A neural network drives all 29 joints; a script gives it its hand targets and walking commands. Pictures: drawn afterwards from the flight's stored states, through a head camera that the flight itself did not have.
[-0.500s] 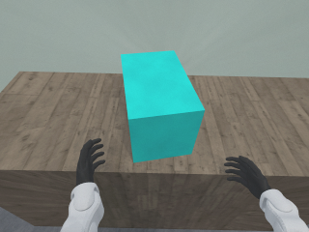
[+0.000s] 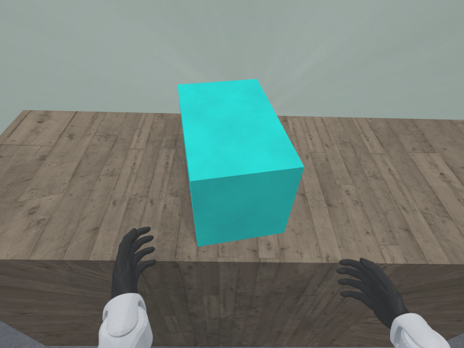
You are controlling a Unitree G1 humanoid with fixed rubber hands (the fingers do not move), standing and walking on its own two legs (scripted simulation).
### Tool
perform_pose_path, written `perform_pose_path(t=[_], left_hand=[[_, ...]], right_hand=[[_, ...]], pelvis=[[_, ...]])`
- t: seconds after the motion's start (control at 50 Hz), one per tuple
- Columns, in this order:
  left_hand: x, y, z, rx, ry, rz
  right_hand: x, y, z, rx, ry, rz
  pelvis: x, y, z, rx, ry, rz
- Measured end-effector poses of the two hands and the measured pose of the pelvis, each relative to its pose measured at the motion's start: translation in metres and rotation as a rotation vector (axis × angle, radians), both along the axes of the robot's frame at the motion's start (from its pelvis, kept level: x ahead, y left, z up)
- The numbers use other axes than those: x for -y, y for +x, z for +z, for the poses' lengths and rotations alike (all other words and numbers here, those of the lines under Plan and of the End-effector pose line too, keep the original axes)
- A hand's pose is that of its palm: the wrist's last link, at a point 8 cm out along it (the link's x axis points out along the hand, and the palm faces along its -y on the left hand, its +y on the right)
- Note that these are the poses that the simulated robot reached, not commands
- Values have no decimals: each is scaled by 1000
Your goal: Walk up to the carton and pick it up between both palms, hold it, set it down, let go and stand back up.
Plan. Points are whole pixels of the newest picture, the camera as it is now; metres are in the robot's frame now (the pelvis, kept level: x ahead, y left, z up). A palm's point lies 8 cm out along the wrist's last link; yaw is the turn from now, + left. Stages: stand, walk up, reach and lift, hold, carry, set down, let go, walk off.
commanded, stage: set down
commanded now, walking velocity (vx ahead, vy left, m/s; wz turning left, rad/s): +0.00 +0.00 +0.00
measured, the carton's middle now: (229, 156) +0.51 +0.06 +0.03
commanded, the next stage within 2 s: let go in 2.00 s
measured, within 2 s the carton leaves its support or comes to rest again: neither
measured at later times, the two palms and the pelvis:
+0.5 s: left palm (122, 301) +0.18 +0.19 +0.01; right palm (376, 315) +0.22 -0.22 -0.03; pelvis +0.01 +0.00 +0.00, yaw +0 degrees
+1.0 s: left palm (113, 319) +0.16 +0.21 -0.02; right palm (368, 327) +0.20 -0.21 -0.04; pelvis +0.01 +0.00 +0.00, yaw +0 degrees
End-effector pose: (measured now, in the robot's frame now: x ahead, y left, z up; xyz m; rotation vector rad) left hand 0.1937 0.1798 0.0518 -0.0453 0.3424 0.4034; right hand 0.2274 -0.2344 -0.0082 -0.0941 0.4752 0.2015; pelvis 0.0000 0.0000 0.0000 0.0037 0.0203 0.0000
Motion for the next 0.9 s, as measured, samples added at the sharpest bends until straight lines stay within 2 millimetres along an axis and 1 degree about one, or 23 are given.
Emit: perform_pose_path(t=[0.08, 0.14, 0.18, 0.3, 0.4, 0.58, 0.72, 0.9], left_hand=[[1, -1, -4, -20, -5, -10], [2, -3, -15, -61, -12, -28], [1, -5, -21, -87, -11, -31], [-7, -10, -30, -123, 7, -41], [-12, -11, -35, -147, 22, -53], [-18, -13, -46, -185, 15, -74], [-23, -17, -58, -233, 22, -93], [-27, -20, -61, -237, 25, -98]], right_hand=[[3, 0, -1, -14, -8, -15], [4, -3, -4, -33, -13, -30], [2, -5, -7, -45, -6, -37], [-6, -10, -14, -62, 3, -54], [-12, -10, -17, -73, 6, -55], [-13, -9, -19, -88, -20, -65], [-17, -15, -26, -117, -31, -68], [-19, -23, -31, -128, -37, -72]], pelvis=[[0, 1, 0, 1, 0, 0], [0, 2, 0, 5, -1, 0], [-1, 2, 0, 6, -1, 0], [-1, 4, 0, 5, -2, 0], [-2, 5, 0, 4, -2, 0], [-3, 9, 0, 0, -3, 0], [-3, 11, 0, -2, -4, 0], [-3, 11, 0, -2, -4, 0]])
